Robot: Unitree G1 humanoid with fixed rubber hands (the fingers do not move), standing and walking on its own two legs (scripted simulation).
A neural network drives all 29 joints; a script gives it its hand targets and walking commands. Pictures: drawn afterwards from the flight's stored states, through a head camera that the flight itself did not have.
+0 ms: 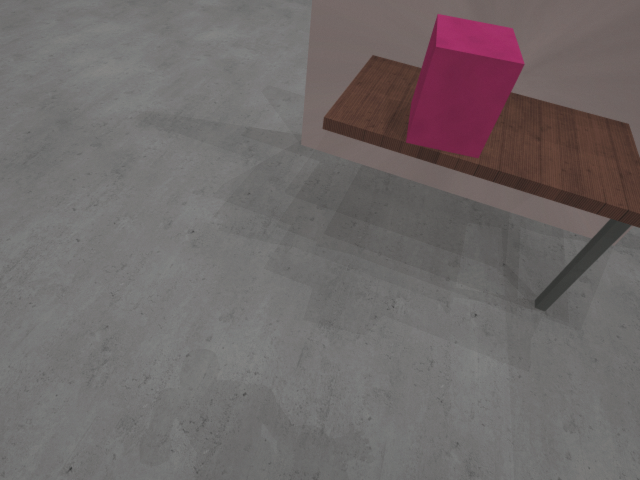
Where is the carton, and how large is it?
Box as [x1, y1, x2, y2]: [406, 14, 524, 157]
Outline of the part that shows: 438,14 411,102 406,142 478,157 524,64 512,28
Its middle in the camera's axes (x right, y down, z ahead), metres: +0.43 -0.48 +1.22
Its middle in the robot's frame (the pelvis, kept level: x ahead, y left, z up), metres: +1.23 -0.43 -0.07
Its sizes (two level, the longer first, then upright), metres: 0.273 0.233 0.299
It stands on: a table, 0.56 m high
